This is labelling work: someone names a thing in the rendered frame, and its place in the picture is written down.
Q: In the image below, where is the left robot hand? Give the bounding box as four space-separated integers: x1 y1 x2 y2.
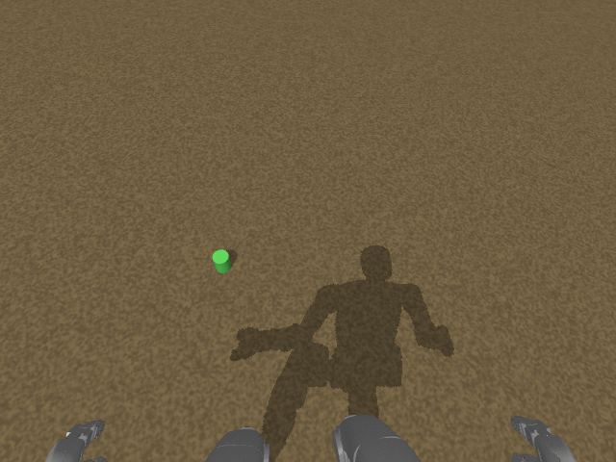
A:
45 420 108 462

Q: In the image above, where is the right robot hand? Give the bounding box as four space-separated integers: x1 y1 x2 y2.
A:
510 416 577 462

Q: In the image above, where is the tin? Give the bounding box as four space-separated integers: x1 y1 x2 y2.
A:
213 249 231 273

